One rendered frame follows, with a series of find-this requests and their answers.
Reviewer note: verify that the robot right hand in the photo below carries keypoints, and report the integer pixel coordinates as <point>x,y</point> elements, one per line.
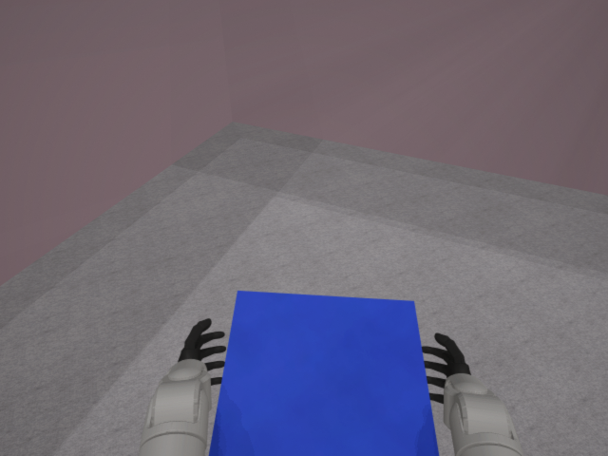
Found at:
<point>455,363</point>

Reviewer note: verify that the carton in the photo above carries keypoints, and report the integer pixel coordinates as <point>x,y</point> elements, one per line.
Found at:
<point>319,375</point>

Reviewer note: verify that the robot left hand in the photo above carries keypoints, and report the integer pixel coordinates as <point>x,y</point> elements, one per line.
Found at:
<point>196,339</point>

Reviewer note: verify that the right robot forearm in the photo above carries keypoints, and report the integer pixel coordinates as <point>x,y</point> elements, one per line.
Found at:
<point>478,419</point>

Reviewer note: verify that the left robot forearm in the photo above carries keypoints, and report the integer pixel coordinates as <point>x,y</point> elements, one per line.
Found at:
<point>176,421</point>

